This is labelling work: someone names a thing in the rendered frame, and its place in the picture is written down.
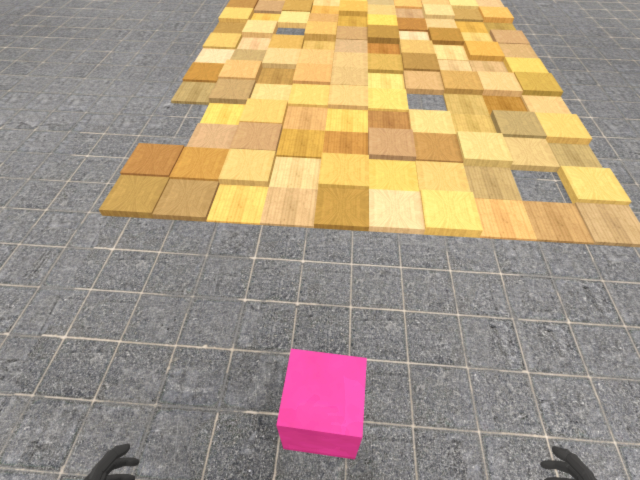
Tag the robot left hand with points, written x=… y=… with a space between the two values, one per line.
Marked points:
x=110 y=461

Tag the carton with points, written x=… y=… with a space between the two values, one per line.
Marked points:
x=322 y=404

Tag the robot right hand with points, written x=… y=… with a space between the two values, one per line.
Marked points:
x=572 y=465

